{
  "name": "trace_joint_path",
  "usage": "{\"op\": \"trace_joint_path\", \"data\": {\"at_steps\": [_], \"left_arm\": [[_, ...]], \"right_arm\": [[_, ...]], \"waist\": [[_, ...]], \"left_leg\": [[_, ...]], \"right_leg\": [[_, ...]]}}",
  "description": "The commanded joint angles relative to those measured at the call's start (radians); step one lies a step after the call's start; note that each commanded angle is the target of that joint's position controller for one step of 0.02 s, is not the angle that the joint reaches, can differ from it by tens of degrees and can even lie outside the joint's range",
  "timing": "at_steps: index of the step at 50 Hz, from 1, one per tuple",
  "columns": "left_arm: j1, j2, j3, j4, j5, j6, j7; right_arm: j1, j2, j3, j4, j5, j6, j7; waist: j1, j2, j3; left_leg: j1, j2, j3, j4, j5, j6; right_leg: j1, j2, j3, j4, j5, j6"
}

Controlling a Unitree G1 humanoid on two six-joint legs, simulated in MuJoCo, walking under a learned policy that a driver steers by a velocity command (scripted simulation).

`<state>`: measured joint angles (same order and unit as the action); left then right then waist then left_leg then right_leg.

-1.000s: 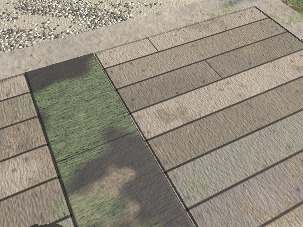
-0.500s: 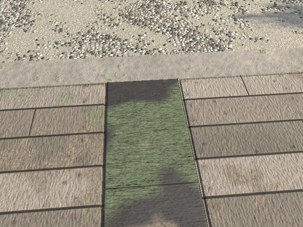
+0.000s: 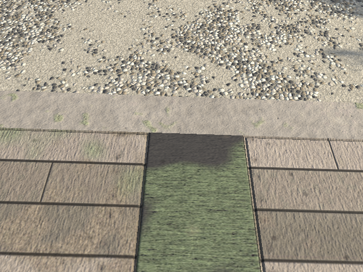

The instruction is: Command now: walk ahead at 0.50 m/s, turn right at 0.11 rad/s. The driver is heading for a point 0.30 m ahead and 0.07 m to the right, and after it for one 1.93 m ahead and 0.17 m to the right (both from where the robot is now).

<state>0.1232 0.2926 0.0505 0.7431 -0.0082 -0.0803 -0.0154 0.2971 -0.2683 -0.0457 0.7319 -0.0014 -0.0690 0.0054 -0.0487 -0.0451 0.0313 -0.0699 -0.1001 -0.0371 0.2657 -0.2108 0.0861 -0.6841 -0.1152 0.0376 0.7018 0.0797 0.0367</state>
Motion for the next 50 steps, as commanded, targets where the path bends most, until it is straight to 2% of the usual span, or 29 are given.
{"op": "trace_joint_path", "data": {"at_steps": [1, 4, 6, 8, 9, 10, 11, 12, 13, 14, 15, 16, 19, 23, 27, 31, 32, 33, 34, 35, 36, 38, 41, 44, 46, 47, 48, 49, 50], "left_arm": [[-0.111, 0.06, 0.006, -0.084, -0.014, -0.016, -0.016], [-0.146, 0.064, 0.005, -0.109, -0.016, -0.019, -0.036], [-0.126, 0.068, 0.007, -0.116, -0.009, -0.021, -0.049], [0.014, 0.119, 0.034, -0.088, 0.008, -0.021, -0.05], [0.14, 0.159, 0.056, -0.06, 0.012, -0.022, -0.044], [0.255, 0.236, 0.073, -0.054, 0.017, -0.017, -0.03], [0.23, 0.293, 0.073, -0.074, 0.021, -0.019, -0.03], [0.26, 0.203, 0.061, -0.085, 0.004, -0.005, -0.025], [0.194, 0.173, 0.051, -0.102, 0.0, 0.006, -0.017], [0.141, 0.154, 0.046, -0.109, -0.007, 0.018, -0.011], [0.104, 0.146, 0.042, -0.121, -0.006, 0.028, -0.004], [0.089, 0.147, 0.041, -0.127, 0.006, 0.034, 0.001], [0.054, 0.166, 0.05, -0.132, 0.012, 0.042, 0.009], [0.055, 0.188, 0.06, -0.129, -0.004, 0.072, 0.034], [0.044, 0.133, 0.035, -0.122, 0.01, 0.093, 0.046], [0.045, 0.07, -0.002, -0.083, 0.03, 0.08, 0.024], [0.062, 0.067, -0.006, -0.069, 0.027, 0.074, 0.019], [0.105, 0.064, -0.008, -0.059, 0.038, 0.064, 0.018], [0.19, 0.092, 0.002, -0.05, 0.052, 0.055, 0.018], [0.186, 0.088, 0.001, -0.045, 0.047, 0.055, 0.024], [0.123, 0.1, 0.004, -0.056, 0.044, 0.062, 0.03], [0.079, 0.103, 0.015, -0.067, 0.028, 0.086, 0.041], [0.085, 0.087, 0.025, -0.076, 0.024, 0.099, 0.044], [0.094, 0.088, 0.039, -0.074, 0.02, 0.097, 0.04], [0.09, 0.121, 0.054, -0.08, 0.023, 0.098, 0.042], [0.093, 0.139, 0.059, -0.079, 0.026, 0.096, 0.044], [0.077, 0.132, 0.056, -0.092, 0.026, 0.09, 0.052], [0.08, 0.129, 0.053, -0.102, 0.025, 0.084, 0.057], [0.058, 0.133, 0.054, -0.107, 0.02, 0.08, 0.061]], "right_arm": [[0.033, -0.175, -0.047, -0.019, 0.0, -0.016, -0.004], [0.053, -0.178, -0.052, 0.014, 0.002, -0.005, -0.006], [0.03, -0.184, -0.055, 0.019, 0.003, 0.008, -0.014], [-0.013, -0.204, -0.059, 0.001, 0.0, 0.023, -0.03], [-0.032, -0.197, -0.054, -0.011, 0.002, 0.031, -0.039], [-0.006, -0.159, -0.037, -0.039, -0.022, 0.026, -0.047], [0.158, -0.046, 0.0, -0.056, -0.04, 0.006, -0.025], [0.101, -0.157, -0.014, -0.032, -0.019, -0.008, -0.01], [-0.008, -0.174, -0.021, -0.071, 0.013, -0.013, -0.005], [-0.064, -0.171, -0.019, -0.082, 0.007, -0.011, -0.012], [-0.094, -0.176, -0.024, -0.091, -0.007, -0.001, -0.021], [-0.08, -0.174, -0.027, -0.099, -0.008, 0.014, -0.025], [-0.016, -0.129, -0.018, -0.081, -0.013, 0.037, -0.041], [-0.061, -0.12, -0.018, -0.084, -0.016, 0.051, -0.053], [-0.114, -0.104, -0.013, -0.083, -0.004, 0.054, -0.041], [-0.125, -0.086, -0.01, -0.082, -0.005, 0.03, -0.021], [-0.125, -0.089, -0.011, -0.083, -0.009, 0.023, -0.019], [-0.143, -0.136, -0.018, -0.099, -0.02, 0.019, -0.022], [-0.169, -0.22, -0.037, -0.118, -0.022, 0.025, -0.028], [-0.174, -0.196, -0.038, -0.109, -0.016, 0.035, -0.027], [-0.166, -0.163, -0.035, -0.109, -0.003, 0.043, -0.023], [-0.15, -0.17, -0.039, -0.115, 0.005, 0.049, -0.016], [-0.136, -0.176, -0.051, -0.134, 0.012, 0.053, -0.022], [-0.152, -0.161, -0.054, -0.169, 0.018, 0.07, -0.03], [-0.154, -0.147, -0.053, -0.186, 0.016, 0.08, -0.025], [-0.14, -0.136, -0.052, -0.191, 0.008, 0.082, -0.019], [-0.144, -0.142, -0.057, -0.196, 0.006, 0.084, -0.013], [-0.159, -0.164, -0.068, -0.2, 0.009, 0.086, -0.009], [-0.159, -0.155, -0.07, -0.197, 0.018, 0.092, -0.008]], "waist": [[-0.04, 0.104, 0.026], [-0.048, 0.092, 0.051], [-0.024, 0.099, 0.044], [0.05, 0.135, -0.067], [0.121, 0.111, -0.141], [0.149, -0.015, -0.268], [0.036, -0.249, -0.422], [0.127, -0.085, -0.51], [0.131, -0.055, -0.364], [0.111, 0.046, -0.254], [0.088, 0.066, -0.174], [0.053, 0.038, -0.146], [0.011, -0.017, -0.139], [0.025, -0.027, -0.195], [0.058, -0.067, -0.179], [0.056, -0.074, -0.149], [0.048, -0.062, -0.129], [0.073, -0.015, -0.126], [0.144, 0.11, -0.131], [0.138, 0.193, -0.14], [0.104, 0.202, -0.115], [0.083, 0.208, -0.087], [0.075, 0.209, -0.113], [0.064, 0.118, -0.137], [0.058, -0.019, -0.104], [0.054, -0.102, -0.101], [0.063, -0.14, -0.103], [0.074, -0.07, -0.088], [0.062, -0.017, -0.071]], "left_leg": [[-0.019, 0.283, -0.07, -0.114, 0.2, 0.125], [0.118, 0.332, -0.046, -0.076, 0.278, 0.113], [0.169, 0.34, -0.012, 0.0, 0.481, 0.087], [0.174, 0.299, 0.031, 0.206, 0.888, 0.042], [0.112, 0.248, 0.075, 0.408, 0.928, 0.0], [-0.116, 0.187, 0.104, 0.726, 0.561, -0.059], [-0.521, -0.022, 0.03, 1.101, -0.441, -0.135], [-0.563, 0.026, -0.11, 1.174, -0.424, -0.128], [-0.623, 0.074, -0.1, 1.146, -0.357, -0.119], [-0.628, 0.114, -0.073, 1.082, -0.295, -0.12], [-0.602, 0.133, -0.062, 1.024, -0.257, -0.129], [-0.534, 0.144, -0.066, 0.979, -0.235, -0.132], [-0.468, 0.129, -0.04, 0.83, -0.204, -0.167], [-0.448, 0.106, -0.052, 0.679, -0.058, -0.198], [-0.401, 0.133, -0.046, 0.538, 0.032, -0.192], [-0.231, 0.137, -0.022, 0.298, 0.064, -0.139], [-0.171, 0.133, -0.023, 0.171, 0.175, -0.114], [-0.116, 0.193, -0.105, 0.153, 0.382, -0.083], [-0.084, 0.264, -0.185, 0.205, 0.551, -0.021], [-0.122, 0.274, -0.211, 0.197, 0.452, 0.033], [-0.167, 0.264, -0.248, 0.175, 0.33, 0.043], [-0.198, 0.253, -0.282, 0.168, 0.267, 0.039], [-0.205, 0.244, -0.317, 0.2, 0.304, 0.046], [-0.257, 0.177, -0.269, 0.281, 0.278, 0.012], [-0.387, 0.079, -0.148, 0.403, 0.115, -0.054], [-0.457, 0.049, -0.079, 0.497, -0.069, -0.085], [-0.518, 0.067, -0.053, 0.673, -0.342, -0.102], [-0.57, 0.091, -0.06, 0.82, -0.404, -0.118], [-0.6, 0.113, -0.069, 0.85, -0.388, -0.128]], "right_leg": [[0.048, 0.021, -0.021, -0.093, 0.093, -0.023], [-0.027, 0.041, -0.013, -0.141, -0.006, -0.062], [-0.004, 0.067, -0.028, -0.168, -0.095, -0.092], [0.197, 0.151, -0.1, -0.169, -0.139, -0.12], [0.381, 0.182, -0.109, -0.223, -0.037, -0.145], [0.685, 0.005, 0.126, -0.186, 0.278, -0.217], [1.052, -0.269, 0.61, -0.184, 0.506, -0.449], [1.066, -0.233, 0.617, -0.235, 0.376, -0.432], [0.951, -0.192, 0.478, -0.257, 0.331, -0.388], [0.802, -0.148, 0.394, -0.286, 0.306, -0.351], [0.658, -0.124, 0.353, -0.316, 0.309, -0.339], [0.548, -0.095, 0.328, -0.35, 0.299, -0.333], [0.422, -0.049, 0.261, -0.369, 0.373, -0.331], [0.417, -0.012, 0.258, -0.339, 0.247, -0.286], [0.417, -0.01, 0.247, -0.341, 0.017, -0.252], [0.418, -0.03, 0.235, -0.279, 0.027, -0.239], [0.414, -0.01, 0.226, -0.264, -0.01, -0.206], [0.407, 0.031, 0.211, -0.239, -0.098, -0.155], [0.382, 0.116, 0.142, -0.188, -0.265, -0.113], [0.403, 0.157, 0.064, -0.17, -0.349, -0.072], [0.416, 0.162, 0.04, -0.164, -0.349, -0.051], [0.405, 0.162, 0.021, -0.133, -0.338, -0.056], [0.421, 0.157, 0.011, -0.123, -0.32, -0.068], [0.476, 0.108, 0.047, -0.18, -0.221, -0.098], [0.538, -0.031, 0.175, -0.265, -0.051, -0.179], [0.581, -0.153, 0.273, -0.298, 0.078, -0.254], [0.605, -0.263, 0.35, -0.312, 0.216, -0.329], [0.615, -0.301, 0.36, -0.311, 0.307, -0.364], [0.627, -0.282, 0.308, -0.303, 0.315, -0.343]]}}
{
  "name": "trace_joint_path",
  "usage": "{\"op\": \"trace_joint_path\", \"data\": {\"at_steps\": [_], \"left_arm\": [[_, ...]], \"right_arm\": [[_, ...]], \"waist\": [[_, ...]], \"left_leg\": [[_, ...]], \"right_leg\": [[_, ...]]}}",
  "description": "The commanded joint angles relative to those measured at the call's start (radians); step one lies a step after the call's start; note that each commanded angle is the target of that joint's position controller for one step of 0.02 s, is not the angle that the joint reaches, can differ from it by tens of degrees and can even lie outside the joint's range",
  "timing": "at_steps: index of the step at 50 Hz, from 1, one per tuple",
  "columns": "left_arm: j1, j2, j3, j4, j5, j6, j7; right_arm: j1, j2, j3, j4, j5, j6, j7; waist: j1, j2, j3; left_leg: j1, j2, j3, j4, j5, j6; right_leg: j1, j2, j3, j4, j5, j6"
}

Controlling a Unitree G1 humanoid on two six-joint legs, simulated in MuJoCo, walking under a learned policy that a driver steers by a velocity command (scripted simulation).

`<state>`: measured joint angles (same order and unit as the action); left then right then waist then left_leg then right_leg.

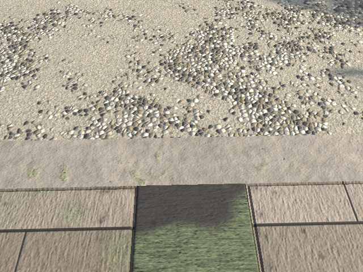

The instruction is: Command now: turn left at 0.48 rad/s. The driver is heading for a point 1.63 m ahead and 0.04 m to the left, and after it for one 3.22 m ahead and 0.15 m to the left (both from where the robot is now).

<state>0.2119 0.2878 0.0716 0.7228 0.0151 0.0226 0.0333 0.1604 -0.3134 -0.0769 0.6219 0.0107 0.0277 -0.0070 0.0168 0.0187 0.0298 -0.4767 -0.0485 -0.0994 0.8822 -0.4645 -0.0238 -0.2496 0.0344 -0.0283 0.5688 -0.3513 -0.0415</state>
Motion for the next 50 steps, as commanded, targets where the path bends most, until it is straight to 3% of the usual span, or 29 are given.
{"op": "trace_joint_path", "data": {"at_steps": [1, 4, 7, 9, 10, 11, 12, 13, 14, 15, 17, 21, 23, 25, 28, 30, 31, 32, 33, 36, 38, 41, 42, 43, 44, 45, 46, 47, 50], "left_arm": [[-0.052, 0.152, 0.039, -0.083, -0.013, -0.023, 0.012], [-0.048, 0.179, 0.052, -0.069, -0.017, -0.001, 0.011], [-0.034, 0.19, 0.057, -0.055, -0.033, 0.006, 0.005], [-0.039, 0.178, 0.052, -0.047, -0.052, -0.007, 0.0], [0.01, 0.151, 0.046, -0.03, -0.041, -0.022, -0.008], [-0.002, 0.078, 0.02, -0.077, 0.026, -0.03, -0.014], [-0.069, 0.106, 0.022, -0.095, 0.017, -0.034, -0.013], [-0.098, 0.142, 0.033, -0.095, -0.011, -0.028, -0.011], [-0.103, 0.145, 0.035, -0.088, -0.018, -0.023, -0.006], [-0.095, 0.142, 0.038, -0.07, -0.009, -0.018, 0.005], [-0.047, 0.144, 0.039, -0.041, -0.011, -0.006, 0.006], [-0.027, 0.065, 0.008, -0.011, -0.019, 0.003, -0.002], [-0.053, 0.054, -0.002, -0.014, -0.018, 0.004, -0.009], [-0.063, 0.092, 0.005, -0.021, -0.025, 0.004, -0.013], [-0.043, 0.113, 0.01, -0.021, -0.025, -0.004, -0.015], [-0.038, 0.136, 0.012, -0.034, -0.012, -0.009, -0.016], [-0.041, 0.186, 0.023, -0.041, -0.014, -0.011, -0.014], [-0.03, 0.199, 0.035, -0.027, -0.03, -0.01, -0.014], [-0.032, 0.185, 0.034, -0.037, -0.029, -0.012, -0.015], [-0.049, 0.171, 0.032, -0.06, -0.016, -0.023, -0.007], [-0.055, 0.176, 0.037, -0.068, -0.025, -0.029, -0.006], [-0.11, 0.163, 0.042, -0.099, -0.05, 0.0, 0.004], [-0.087, 0.119, 0.031, -0.115, -0.044, 0.007, 0.005], [-0.055, 0.12, 0.031, -0.125, -0.038, 0.008, 0.005], [-0.031, 0.173, 0.052, -0.111, -0.023, 0.007, 0.004], [-0.012, 0.195, 0.067, -0.091, -0.033, 0.01, -0.002], [0.005, 0.177, 0.069, -0.073, -0.039, 0.02, -0.001], [-0.004, 0.156, 0.063, -0.072, -0.041, 0.026, -0.001], [-0.067, 0.107, 0.044, -0.106, -0.046, 0.03, -0.011]], "right_arm": [[-0.029, -0.085, -0.03, -0.089, 0.01, 0.001, 0.006], [-0.062, -0.043, -0.01, -0.106, 0.017, 0.003, 0.02], [-0.047, -0.067, -0.021, -0.111, 0.022, 0.007, 0.036], [0.031, -0.089, -0.039, -0.089, 0.012, 0.012, 0.032], [0.079, -0.136, -0.058, -0.088, 0.008, 0.012, 0.019], [0.115, -0.271, -0.083, -0.115, -0.002, 0.01, 0.0], [0.138, -0.251, -0.067, -0.119, -0.039, -0.011, 0.014], [0.107, -0.216, -0.057, -0.115, -0.038, -0.029, 0.023], [0.059, -0.186, -0.05, -0.104, -0.02, -0.038, 0.019], [0.022, -0.167, -0.045, -0.104, -0.005, -0.035, 0.012], [-0.038, -0.131, -0.025, -0.107, -0.005, -0.027, -0.001], [-0.052, -0.043, 0.01, -0.071, -0.029, -0.034, -0.01], [-0.037, -0.043, 0.013, -0.044, -0.04, -0.036, -0.008], [-0.033, -0.074, 0.007, -0.023, -0.046, -0.034, -0.003], [-0.059, -0.105, -0.002, -0.011, -0.025, -0.026, -0.009], [-0.014, -0.102, -0.005, 0.01, -0.019, -0.027, -0.017], [0.013, -0.097, -0.008, 0.001, -0.033, -0.032, -0.021], [-0.005, -0.078, -0.008, -0.011, -0.041, -0.032, -0.026], [-0.051, -0.067, -0.009, -0.019, -0.039, -0.03, -0.031], [-0.068, -0.023, -0.011, -0.039, -0.025, -0.02, -0.031], [-0.049, -0.016, -0.015, -0.04, -0.021, -0.029, -0.019], [0.037, -0.042, -0.03, -0.008, -0.014, -0.045, -0.002], [0.032, -0.114, -0.048, -0.015, -0.027, -0.039, -0.004], [0.034, -0.157, -0.058, -0.017, -0.038, -0.035, 0.002], [0.033, -0.11, -0.042, -0.036, -0.043, -0.043, 0.0], [0.008, -0.083, -0.03, -0.042, -0.041, -0.049, -0.004], [-0.037, -0.084, -0.03, -0.047, -0.033, -0.051, -0.009], [-0.056, -0.083, -0.029, -0.047, -0.022, -0.054, -0.014], [-0.01, -0.094, -0.032, -0.029, -0.029, -0.041, -0.033]], "waist": [[-0.009, -0.079, -0.047], [0.02, -0.151, -0.068], [0.022, -0.189, -0.101], [-0.026, -0.163, -0.123], [-0.044, -0.066, -0.15], [-0.025, 0.249, -0.176], [-0.083, 0.218, -0.275], [-0.082, 0.113, -0.221], [-0.053, 0.082, -0.155], [-0.035, 0.043, -0.132], [0.003, 0.074, -0.14], [0.002, 0.101, -0.157], [-0.026, 0.128, -0.129], [-0.038, 0.134, -0.083], [-0.013, 0.107, -0.033], [-0.015, 0.048, -0.035], [-0.052, -0.049, -0.05], [-0.052, -0.15, -0.06], [-0.031, -0.188, -0.048], [-0.019, -0.268, -0.047], [-0.025, -0.242, -0.073], [-0.056, -0.16, -0.129], [-0.02, 0.018, -0.123], [-0.012, 0.248, -0.084], [-0.024, 0.198, -0.09], [-0.003, 0.102, -0.079], [0.021, 0.056, -0.058], [0.016, 0.059, -0.038], [-0.024, 0.095, -0.052]], "left_leg": [[-0.211, 0.085, -0.001, 0.174, -0.082, -0.027], [-0.089, 0.077, 0.095, 0.015, 0.03, -0.042], [0.054, 0.045, 0.159, -0.184, 0.112, -0.02], [0.227, 0.003, 0.189, -0.393, 0.288, 0.027], [0.393, 0.038, 0.091, -0.472, 0.496, 0.074], [0.599, 0.338, -0.324, -0.449, 1.017, 0.214], [0.548, 0.47, -0.498, -0.475, 1.043, 0.41], [0.507, 0.417, -0.419, -0.494, 0.926, 0.395], [0.454, 0.348, -0.333, -0.497, 0.817, 0.332], [0.417, 0.3, -0.292, -0.502, 0.721, 0.284], [0.33, 0.258, -0.207, -0.514, 0.725, 0.256], [0.284, 0.213, -0.1, -0.535, 0.601, 0.232], [0.248, 0.217, -0.099, -0.562, 0.446, 0.235], [0.217, 0.236, -0.129, -0.581, 0.294, 0.244], [0.211, 0.244, -0.146, -0.552, 0.22, 0.225], [0.228, 0.213, -0.113, -0.494, 0.246, 0.164], [0.217, 0.147, -0.047, -0.432, 0.23, 0.124], [0.227, 0.068, 0.063, -0.374, 0.211, 0.078], [0.225, 0.022, 0.127, -0.286, 0.201, 0.044], [0.115, -0.018, 0.096, -0.187, 0.087, 0.039], [0.09, -0.009, 0.063, -0.193, -0.014, 0.05], [0.298, 0.046, 0.045, -0.461, 0.282, 0.056], [0.389, 0.18, -0.098, -0.511, 0.384, 0.11], [0.391, 0.358, -0.301, -0.576, 0.546, 0.241], [0.387, 0.453, -0.355, -0.579, 0.656, 0.335], [0.366, 0.426, -0.286, -0.569, 0.661, 0.327], [0.355, 0.372, -0.195, -0.561, 0.612, 0.284], [0.364, 0.345, -0.137, -0.563, 0.607, 0.262], [0.41, 0.301, -0.016, -0.569, 0.658, 0.261]], "right_leg": [[0.207, -0.39, 0.306, -0.168, 0.725, -0.225], [0.198, -0.304, 0.139, -0.158, 0.765, -0.174], [0.191, -0.298, 0.069, -0.12, 0.705, -0.143], [0.128, -0.272, 0.008, -0.004, 0.63, -0.085], [0.009, -0.219, -0.058, 0.15, 0.488, -0.011], [-0.314, -0.098, -0.103, 0.47, -0.202, 0.091], [-0.398, -0.02, 0.075, 0.648, -0.387, 0.114], [-0.418, -0.046, 0.116, 0.708, -0.331, 0.114], [-0.428, -0.063, 0.117, 0.682, -0.243, 0.107], [-0.42, -0.076, 0.122, 0.635, -0.174, 0.109], [-0.311, -0.07, 0.097, 0.601, -0.083, 0.125], [-0.152, -0.095, 0.08, 0.343, -0.005, 0.139], [-0.072, -0.102, 0.07, 0.216, 0.0, 0.132], [-0.043, -0.092, 0.055, 0.151, -0.011, 0.118], [-0.022, -0.068, 0.023, 0.006, 0.061, 0.08], [0.006, -0.096, 0.075, -0.081, 0.261, 0.041], [0.013, -0.142, 0.139, -0.055, 0.427, 0.009], [-0.035, -0.165, 0.217, -0.095, 0.348, -0.046], [-0.062, -0.205, 0.302, -0.158, 0.295, -0.082], [0.006, -0.274, 0.459, -0.207, 0.334, -0.155], [0.066, -0.271, 0.474, -0.17, 0.429, -0.157], [-0.003, -0.176, 0.395, -0.066, 0.356, -0.066], [-0.151, -0.082, 0.285, 0.08, 0.188, -0.006], [-0.289, 0.031, 0.141, 0.232, -0.151, 0.053], [-0.327, -0.007, 0.158, 0.49, -0.308, 0.092], [-0.339, -0.02, 0.181, 0.607, -0.273, 0.099], [-0.35, -0.035, 0.176, 0.637, -0.207, 0.11], [-0.381, -0.047, 0.172, 0.63, -0.144, 0.121], [-0.376, -0.056, 0.1, 0.542, -0.06, 0.156]]}}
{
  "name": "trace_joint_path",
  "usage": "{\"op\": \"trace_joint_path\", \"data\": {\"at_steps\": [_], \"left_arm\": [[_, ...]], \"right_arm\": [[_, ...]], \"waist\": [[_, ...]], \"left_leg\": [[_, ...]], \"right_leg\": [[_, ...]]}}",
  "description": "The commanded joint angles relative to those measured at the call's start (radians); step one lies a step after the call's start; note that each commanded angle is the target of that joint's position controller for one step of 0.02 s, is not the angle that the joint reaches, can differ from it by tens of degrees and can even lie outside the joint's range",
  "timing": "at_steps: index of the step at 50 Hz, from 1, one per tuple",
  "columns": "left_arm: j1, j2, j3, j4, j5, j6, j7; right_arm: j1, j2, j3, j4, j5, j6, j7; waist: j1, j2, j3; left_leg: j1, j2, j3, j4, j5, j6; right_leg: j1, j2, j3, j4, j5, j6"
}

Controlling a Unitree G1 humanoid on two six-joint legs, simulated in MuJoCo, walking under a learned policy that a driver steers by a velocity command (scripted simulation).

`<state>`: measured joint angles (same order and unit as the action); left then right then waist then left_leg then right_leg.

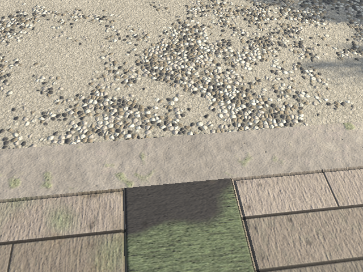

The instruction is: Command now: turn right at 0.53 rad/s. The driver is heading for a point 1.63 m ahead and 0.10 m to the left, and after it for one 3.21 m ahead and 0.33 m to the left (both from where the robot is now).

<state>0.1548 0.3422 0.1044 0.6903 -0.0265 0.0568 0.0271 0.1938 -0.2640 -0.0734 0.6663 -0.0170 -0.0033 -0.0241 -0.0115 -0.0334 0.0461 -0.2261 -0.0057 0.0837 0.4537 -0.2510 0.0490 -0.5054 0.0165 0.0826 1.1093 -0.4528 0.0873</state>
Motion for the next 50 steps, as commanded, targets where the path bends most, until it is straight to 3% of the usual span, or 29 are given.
{"op": "trace_joint_path", "data": {"at_steps": [1, 4, 8, 11, 12, 13, 14, 15, 16, 17, 18, 20, 22, 25, 28, 34, 37, 38, 39, 40, 41, 42, 43, 44, 45, 47, 50], "left_arm": [[-0.034, 0.045, 0.006, -0.088, -0.004, -0.005, -0.01], [-0.075, 0.026, -0.009, -0.122, 0.003, -0.004, -0.026], [-0.059, 0.054, -0.001, -0.14, 0.002, 0.006, -0.039], [0.004, 0.048, 0.006, -0.128, 0.006, 0.013, -0.048], [0.044, 0.074, 0.015, -0.117, 0.013, 0.01, -0.039], [0.082, 0.148, 0.027, -0.126, 0.021, 0.002, -0.021], [0.044, 0.156, 0.013, -0.139, 0.055, -0.018, -0.019], [0.043, 0.083, -0.008, -0.13, 0.067, -0.041, -0.025], [0.006, 0.04, -0.027, -0.104, 0.068, -0.059, -0.029], [-0.039, 0.037, -0.027, -0.093, 0.059, -0.069, -0.03], [-0.074, 0.02, -0.035, -0.083, 0.051, -0.076, -0.028], [-0.09, 0.009, -0.04, -0.063, 0.059, -0.082, -0.019], [-0.096, 0.029, -0.031, -0.055, 0.054, -0.076, -0.008], [-0.063, 0.061, -0.016, -0.034, 0.046, -0.056, 0.006], [-0.06, 0.071, -0.008, -0.022, 0.045, -0.045, 0.01], [-0.084, 0.097, 0.008, -0.012, 0.035, -0.036, 0.007], [-0.108, 0.11, 0.014, -0.004, 0.011, -0.03, 0.009], [-0.066, 0.094, 0.012, 0.017, 0.005, -0.029, 0.007], [-0.035, 0.051, 0.003, 0.021, 0.027, -0.032, 0.002], [-0.123, 0.015, -0.014, -0.047, 0.062, -0.038, 0.004], [-0.184, 0.053, -0.002, -0.057, 0.045, -0.041, 0.009], [-0.168, 0.072, 0.006, -0.051, 0.022, -0.038, 0.007], [-0.136, 0.078, 0.012, -0.03, 0.02, -0.037, 0.012], [-0.11, 0.096, 0.018, -0.017, 0.031, -0.04, 0.013], [-0.095, 0.096, 0.021, -0.01, 0.035, -0.046, 0.006], [-0.101, 0.081, 0.018, -0.012, 0.023, -0.064, -0.009], [-0.149, 0.072, 0.014, -0.022, 0.019, -0.096, -0.014]], "right_arm": [[-0.025, -0.149, -0.039, -0.067, -0.002, -0.005, -0.021], [-0.019, -0.186, -0.052, -0.059, 0.003, 0.006, -0.019], [-0.033, -0.217, -0.063, -0.052, 0.019, 0.01, 0.0], [-0.05, -0.209, -0.06, -0.037, 0.049, 0.007, 0.006], [0.005, -0.168, -0.045, -0.009, 0.046, 0.004, 0.01], [0.013, -0.09, -0.014, -0.022, -0.001, -0.001, 0.018], [-0.024, -0.08, -0.004, -0.051, -0.013, 0.002, 0.014], [-0.064, -0.145, -0.022, -0.038, 0.009, 0.011, 0.007], [-0.052, -0.143, -0.024, -0.022, 0.026, 0.02, 0.009], [-0.021, -0.138, -0.026, 0.008, 0.028, 0.028, 0.004], [-0.006, -0.148, -0.029, 0.028, 0.02, 0.036, -0.001], [0.039, -0.148, -0.032, 0.057, 0.029, 0.041, -0.002], [0.027, -0.148, -0.031, 0.053, 0.037, 0.041, -0.005], [-0.015, -0.136, -0.023, 0.028, 0.038, 0.047, -0.009], [-0.03, -0.123, -0.018, 0.008, 0.036, 0.054, -0.006], [-0.014, -0.112, -0.014, -0.013, 0.038, 0.059, 0.019], [0.041, -0.113, -0.02, -0.005, 0.039, 0.063, 0.037], [0.068, -0.138, -0.03, 0.002, 0.034, 0.061, 0.034], [0.094, -0.232, -0.057, -0.003, 0.032, 0.058, 0.019], [0.097, -0.331, -0.073, -0.033, 0.013, 0.044, 0.012], [0.114, -0.293, -0.063, -0.04, -0.014, 0.018, 0.023], [0.064, -0.267, -0.053, -0.038, -0.009, -0.002, 0.025], [0.002, -0.247, -0.051, -0.042, 0.012, -0.009, 0.019], [-0.008, -0.21, -0.041, -0.038, 0.038, -0.008, 0.011], [0.005, -0.19, -0.032, -0.036, 0.048, -0.008, 0.004], [0.039, -0.18, -0.026, -0.039, 0.038, -0.013, 0.0], [0.075, -0.199, -0.03, -0.035, 0.028, -0.028, -0.007]], "waist": [[-0.012, 0.154, -0.082], [-0.032, 0.165, -0.108], [-0.025, 0.194, -0.116], [0.023, 0.183, -0.119], [0.031, 0.113, -0.134], [0.014, -0.122, -0.178], [0.022, -0.238, -0.188], [0.067, -0.12, -0.204], [0.033, -0.117, -0.167], [0.011, -0.101, -0.141], [0.003, -0.107, -0.112], [-0.014, -0.107, -0.101], [-0.002, -0.102, -0.09], [0.035, -0.085, -0.074], [0.045, -0.075, -0.059], [0.024, -0.085, -0.103], [-0.023, -0.091, -0.124], [-0.03, -0.051, -0.127], [-0.013, 0.15, -0.128], [-0.027, 0.368, -0.104], [-0.083, 0.226, -0.171], [-0.044, 0.177, -0.132], [-0.01, 0.133, -0.101], [0.0, 0.118, -0.105], [0.004, 0.132, -0.111], [-0.008, 0.149, -0.087], [-0.027, 0.156, -0.037]], "left_leg": [[0.194, 0.268, -0.186, -0.139, 0.447, 0.195], [0.204, 0.295, -0.14, -0.135, 0.44, 0.2], [0.165, 0.322, -0.093, -0.109, 0.45, 0.185], [0.104, 0.3, -0.046, -0.003, 0.387, 0.111], [0.016, 0.257, -0.003, 0.076, 0.295, 0.047], [-0.195, 0.163, 0.076, 0.298, -0.045, -0.054], [-0.331, 0.073, 0.015, 0.466, -0.421, -0.117], [-0.298, 0.1, -0.089, 0.57, -0.425, -0.127], [-0.274, 0.108, -0.124, 0.576, -0.37, -0.123], [-0.268, 0.107, -0.132, 0.555, -0.309, -0.123], [-0.25, 0.101, -0.146, 0.548, -0.242, -0.133], [-0.184, 0.069, -0.162, 0.547, -0.165, -0.148], [-0.2, 0.067, -0.144, 0.502, -0.147, -0.156], [-0.246, 0.079, -0.12, 0.473, -0.192, -0.161], [-0.269, 0.094, -0.105, 0.455, -0.225, -0.155], [-0.175, 0.078, -0.041, 0.335, -0.218, -0.112], [-0.042, 0.043, 0.007, 0.11, -0.057, -0.056], [0.047, 0.025, -0.014, -0.004, 0.075, -0.02], [0.197, 0.152, -0.226, -0.081, 0.388, 0.048], [0.254, 0.402, -0.592, -0.096, 0.681, 0.26], [0.223, 0.423, -0.604, -0.123, 0.619, 0.349], [0.201, 0.365, -0.505, -0.126, 0.538, 0.302], [0.183, 0.299, -0.43, -0.12, 0.457, 0.236], [0.194, 0.265, -0.415, -0.138, 0.302, 0.199], [0.187, 0.236, -0.415, -0.171, 0.139, 0.187], [0.197, 0.217, -0.455, -0.247, -0.165, 0.186], [0.21, 0.208, -0.47, -0.286, -0.19, 0.179]], "right_leg": [[-0.117, -0.047, -0.023, -0.049, 0.045, 0.033], [-0.034, -0.071, -0.064, -0.2, 0.035, 0.026], [0.086, -0.056, -0.131, -0.358, 0.055, -0.011], [0.256, -0.02, -0.161, -0.628, 0.216, -0.083], [0.398, -0.018, -0.114, -0.74, 0.359, -0.118], [0.594, -0.225, 0.154, -0.756, 0.72, -0.182], [0.528, -0.438, 0.331, -0.739, 0.854, -0.392], [0.452, -0.409, 0.272, -0.761, 0.766, -0.429], [0.406, -0.339, 0.177, -0.772, 0.672, -0.376], [0.388, -0.287, 0.119, -0.784, 0.575, -0.325], [0.36, -0.272, 0.081, -0.789, 0.601, -0.304], [0.322, -0.246, 0.005, -0.793, 0.652, -0.296], [0.357, -0.249, -0.019, -0.789, 0.619, -0.298], [0.409, -0.299, 0.016, -0.793, 0.554, -0.329], [0.425, -0.335, 0.028, -0.801, 0.526, -0.35], [0.44, -0.36, -0.039, -0.753, 0.674, -0.342], [0.407, -0.339, -0.107, -0.66, 0.631, -0.27], [0.351, -0.3, -0.155, -0.584, 0.508, -0.203], [0.163, -0.206, -0.251, -0.366, 0.267, -0.104], [-0.128, -0.029, -0.236, -0.116, -0.218, -0.01], [-0.149, -0.019, -0.066, 0.06, -0.277, -0.011], [-0.171, -0.04, -0.03, 0.102, -0.19, -0.026], [-0.179, -0.055, -0.02, 0.08, -0.089, -0.032], [-0.193, -0.067, -0.016, 0.038, -0.008, -0.033], [-0.177, -0.064, -0.021, 0.024, 0.067, -0.033], [-0.196, -0.055, -0.023, -0.044, 0.171, -0.037], [-0.204, -0.042, -0.013, -0.235, 0.238, -0.028]]}}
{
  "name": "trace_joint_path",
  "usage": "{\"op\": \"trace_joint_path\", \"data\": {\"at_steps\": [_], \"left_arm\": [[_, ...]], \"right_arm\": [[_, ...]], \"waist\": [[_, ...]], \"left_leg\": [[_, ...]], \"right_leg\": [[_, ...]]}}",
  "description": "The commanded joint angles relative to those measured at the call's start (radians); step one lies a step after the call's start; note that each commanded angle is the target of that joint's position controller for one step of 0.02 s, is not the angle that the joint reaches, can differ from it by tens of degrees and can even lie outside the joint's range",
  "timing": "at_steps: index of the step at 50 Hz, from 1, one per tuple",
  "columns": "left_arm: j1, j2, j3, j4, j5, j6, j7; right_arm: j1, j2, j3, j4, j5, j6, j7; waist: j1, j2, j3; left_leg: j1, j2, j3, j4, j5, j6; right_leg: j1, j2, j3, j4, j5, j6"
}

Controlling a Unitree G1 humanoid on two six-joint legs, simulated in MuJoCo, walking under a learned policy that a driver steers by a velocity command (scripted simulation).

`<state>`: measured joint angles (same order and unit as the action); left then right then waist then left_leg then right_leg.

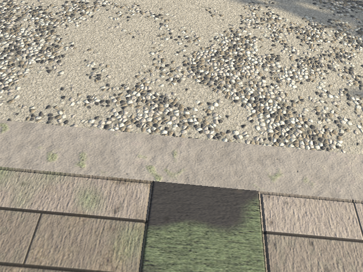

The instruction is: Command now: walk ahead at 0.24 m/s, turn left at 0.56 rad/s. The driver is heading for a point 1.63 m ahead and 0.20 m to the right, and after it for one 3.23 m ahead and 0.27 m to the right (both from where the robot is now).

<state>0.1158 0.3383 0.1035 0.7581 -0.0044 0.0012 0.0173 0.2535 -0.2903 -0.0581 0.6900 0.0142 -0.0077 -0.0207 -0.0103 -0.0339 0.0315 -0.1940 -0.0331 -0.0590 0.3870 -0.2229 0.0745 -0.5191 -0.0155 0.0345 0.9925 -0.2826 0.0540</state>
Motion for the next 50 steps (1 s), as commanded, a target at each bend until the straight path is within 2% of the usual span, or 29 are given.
{"op": "trace_joint_path", "data": {"at_steps": [1, 6, 11, 13, 15, 16, 17, 18, 19, 20, 21, 22, 25, 29, 31, 33, 36, 37, 38, 39, 40, 41, 42, 43, 44, 45, 46, 48, 50], "left_arm": [[-0.118, 0.068, 0.012, -0.091, -0.002, -0.05, -0.007], [-0.145, 0.051, 0.0, -0.099, -0.011, -0.087, -0.029], [-0.135, 0.055, -0.016, -0.095, -0.02, -0.114, -0.052], [-0.085, 0.063, -0.016, -0.082, -0.022, -0.12, -0.055], [0.058, 0.094, -0.002, -0.039, -0.021, -0.121, -0.047], [0.195, 0.153, 0.011, -0.016, -0.014, -0.125, -0.044], [0.281, 0.261, 0.037, 0.006, -0.006, -0.12, -0.055], [0.279, 0.176, 0.014, 0.008, -0.024, -0.123, -0.067], [0.238, 0.126, -0.002, -0.004, -0.022, -0.12, -0.064], [0.219, 0.104, -0.009, -0.019, -0.01, -0.114, -0.059], [0.204, 0.091, -0.014, -0.026, -0.008, -0.104, -0.053], [0.199, 0.078, -0.021, -0.033, -0.005, -0.099, -0.046], [0.213, 0.087, -0.02, -0.033, -0.018, -0.088, -0.024], [0.249, 0.121, -0.009, -0.019, -0.021, -0.072, 0.0], [0.286, 0.123, -0.007, -0.01, -0.025, -0.064, 0.005], [0.304, 0.121, -0.006, -0.004, -0.033, -0.058, 0.009], [0.282, 0.126, 0.002, -0.009, -0.031, -0.048, 0.012], [0.264, 0.114, -0.001, -0.018, -0.027, -0.046, 0.009], [0.251, 0.081, -0.013, -0.035, -0.015, -0.045, 0.003], [0.274, 0.007, -0.038, -0.064, 0.017, -0.047, 0.002], [0.428, -0.042, -0.054, -0.086, -0.031, -0.056, -0.001], [0.386, 0.075, -0.031, -0.052, -0.049, -0.052, 0.004], [0.276, 0.115, -0.019, -0.067, -0.043, -0.047, 0.001], [0.23, 0.098, -0.021, -0.076, -0.032, -0.044, 0.002], [0.199, 0.087, -0.018, -0.089, -0.021, -0.044, -0.002], [0.202, 0.069, -0.018, -0.096, -0.025, -0.038, -0.009], [0.202, 0.05, -0.022, -0.1, -0.029, -0.032, -0.013], [0.168, 0.022, -0.03, -0.122, -0.024, -0.022, -0.017], [0.123, 0.013, -0.036, -0.146, -0.016, -0.022, -0.021]], "right_arm": [[0.021, -0.18, -0.047, -0.056, -0.002, -0.027, -0.012], [0.044, -0.208, -0.057, -0.054, 0.007, -0.028, -0.008], [0.078, -0.182, -0.042, -0.03, 0.001, -0.035, 0.011], [0.074, -0.172, -0.036, -0.022, 0.001, -0.034, 0.016], [0.07, -0.139, -0.022, -0.021, -0.01, -0.035, 0.014], [0.05, -0.09, -0.003, -0.042, -0.022, -0.041, 0.01], [0.077, -0.08, -0.002, -0.093, -0.01, -0.061, 0.002], [0.044, -0.153, -0.016, -0.093, 0.004, -0.077, 0.0], [-0.002, -0.17, -0.022, -0.093, 0.015, -0.088, 0.009], [-0.034, -0.148, -0.015, -0.09, 0.005, -0.099, 0.014], [-0.063, -0.139, -0.016, -0.099, -0.012, -0.108, 0.02], [-0.074, -0.13, -0.018, -0.105, -0.025, -0.112, 0.024], [-0.095, -0.087, -0.007, -0.118, -0.03, -0.107, 0.032], [-0.233, -0.042, 0.013, -0.148, -0.021, -0.111, 0.037], [-0.285, -0.05, 0.011, -0.157, -0.01, -0.115, 0.044], [-0.3, -0.071, 0.002, -0.161, -0.003, -0.118, 0.046], [-0.245, -0.115, -0.02, -0.15, 0.001, -0.123, 0.041], [-0.159, -0.139, -0.035, -0.128, -0.002, -0.125, 0.035], [-0.032, -0.171, -0.051, -0.109, -0.011, -0.126, 0.026], [0.133, -0.233, -0.065, -0.095, -0.019, -0.116, 0.016], [0.135, -0.263, -0.067, -0.065, -0.03, -0.105, 0.031], [0.082, -0.146, -0.045, -0.086, -0.019, -0.103, 0.033], [0.036, -0.099, -0.033, -0.087, -0.012, -0.099, 0.029], [-0.002, -0.09, -0.027, -0.079, -0.018, -0.098, 0.031], [-0.024, -0.075, -0.024, -0.066, -0.023, -0.097, 0.031], [-0.036, -0.074, -0.023, -0.057, -0.031, -0.1, 0.028], [-0.041, -0.07, -0.025, -0.049, -0.028, -0.106, 0.028], [-0.04, -0.086, -0.033, -0.027, -0.018, -0.116, 0.028], [-0.035, -0.115, -0.043, -0.007, -0.016, -0.118, 0.026]], "waist": [[-0.032, 0.162, -0.016], [-0.053, 0.182, 0.002], [-0.074, 0.19, 0.004], [-0.039, 0.185, 0.006], [0.032, 0.159, -0.048], [0.086, 0.014, -0.135], [0.07, -0.277, -0.167], [0.078, -0.187, -0.105], [0.073, -0.12, -0.024], [0.073, -0.064, -0.013], [0.065, -0.028, 0.007], [0.051, -0.033, 0.0], [0.037, -0.064, -0.011], [0.074, -0.06, 0.012], [0.091, -0.064, 0.01], [0.084, -0.067, 0.006], [0.033, -0.093, -0.008], [-0.017, -0.088, -0.056], [-0.081, -0.064, -0.167], [-0.124, 0.088, -0.342], [-0.023, 0.443, -0.409], [-0.044, 0.261, -0.274], [-0.061, 0.157, -0.146], [-0.041, 0.084, -0.082], [-0.025, 0.088, -0.038], [-0.005, 0.125, -0.027], [0.0, 0.14, -0.022], [0.005, 0.124, 0.002], [0.001, 0.101, 0.015]], "left_leg": [[0.173, 0.228, -0.319, -0.217, -0.197, 0.151], [0.073, 0.204, -0.326, -0.185, -0.175, 0.153], [0.06, 0.243, -0.324, -0.152, -0.155, 0.144], [0.051, 0.243, -0.305, -0.114, -0.1, 0.129], [-0.001, 0.191, -0.237, 0.032, 0.076, 0.089], [-0.088, 0.108, -0.125, 0.325, 0.109, 0.039], [-0.421, -0.038, -0.007, 0.639, -0.223, -0.044], [-0.578, -0.005, -0.065, 0.765, -0.323, -0.052], [-0.635, 0.045, -0.071, 0.805, -0.238, -0.042], [-0.63, 0.069, -0.054, 0.794, -0.165, -0.038], [-0.628, 0.089, -0.043, 0.741, -0.111, -0.046], [-0.584, 0.104, -0.039, 0.687, -0.067, -0.055], [-0.516, 0.086, 0.007, 0.536, -0.022, -0.105], [-0.39, 0.038, 0.027, 0.253, 0.17, -0.142], [-0.323, 0.013, 0.026, 0.178, 0.248, -0.144], [-0.275, 0.009, -0.005, 0.125, 0.267, -0.13], [-0.179, 0.017, -0.016, 0.088, 0.184, -0.086], [-0.052, 0.013, 0.003, 0.05, 0.182, -0.057], [0.16, 0.08, -0.041, 0.06, 0.169, -0.01], [0.43, 0.271, -0.244, 0.088, 0.084, 0.047], [0.608, 0.464, -0.726, -0.054, -0.15, 0.19], [0.498, 0.434, -0.697, -0.098, -0.296, 0.158], [0.366, 0.39, -0.505, -0.104, -0.226, 0.122], [0.25, 0.346, -0.387, -0.123, -0.078, 0.111], [0.176, 0.311, -0.304, -0.147, 0.01, 0.11], [0.121, 0.29, -0.235, -0.174, 0.056, 0.105], [0.095, 0.28, -0.189, -0.198, 0.085, 0.111], [0.068, 0.291, -0.121, -0.235, 0.144, 0.13], [0.08, 0.302, -0.064, -0.256, 0.202, 0.144]], "right_leg": [[-0.173, -0.006, 0.037, -0.18, 0.084, 0.011], [-0.044, 0.019, 0.033, -0.383, 0.107, 0.024], [0.064, -0.004, -0.015, -0.46, 0.112, -0.029], [0.144, 0.002, -0.044, -0.515, 0.116, -0.069], [0.342, 0.013, -0.023, -0.539, 0.098, -0.118], [0.503, -0.128, 0.182, -0.599, 0.056, -0.187], [0.712, -0.307, 0.632, -0.728, -0.118, -0.352], [0.716, -0.339, 0.75, -0.782, -0.262, -0.376], [0.672, -0.309, 0.633, -0.772, -0.227, -0.35], [0.634, -0.258, 0.536, -0.774, -0.14, -0.329], [0.598, -0.229, 0.476, -0.78, -0.034, -0.32], [0.561, -0.195, 0.42, -0.789, 0.055, -0.307], [0.488, -0.147, 0.325, -0.807, 0.232, -0.308], [0.37, -0.097, 0.247, -0.791, 0.309, -0.27], [0.346, -0.104, 0.265, -0.774, 0.301, -0.257], [0.369, -0.124, 0.31, -0.743, 0.275, -0.239], [0.414, -0.15, 0.359, -0.659, 0.348, -0.207], [0.403, -0.115, 0.339, -0.566, 0.447, -0.185], [0.338, -0.059, 0.305, -0.377, 0.438, -0.156], [0.194, 0.027, 0.214, -0.078, 0.144, -0.124], [-0.128, 0.113, 0.15, 0.195, -0.337, -0.085], [-0.216, 0.025, 0.168, 0.297, -0.265, -0.075], [-0.227, -0.008, 0.13, 0.297, -0.165, -0.071], [-0.192, -0.043, 0.108, 0.276, -0.099, -0.063], [-0.178, -0.068, 0.106, 0.234, -0.062, -0.059], [-0.138, -0.091, 0.101, 0.214, -0.038, -0.057], [-0.126, -0.097, 0.087, 0.198, -0.028, -0.054], [-0.154, -0.111, 0.075, 0.146, -0.007, -0.044], [-0.191, -0.119, 0.073, 0.063, 0.057, -0.03]]}}
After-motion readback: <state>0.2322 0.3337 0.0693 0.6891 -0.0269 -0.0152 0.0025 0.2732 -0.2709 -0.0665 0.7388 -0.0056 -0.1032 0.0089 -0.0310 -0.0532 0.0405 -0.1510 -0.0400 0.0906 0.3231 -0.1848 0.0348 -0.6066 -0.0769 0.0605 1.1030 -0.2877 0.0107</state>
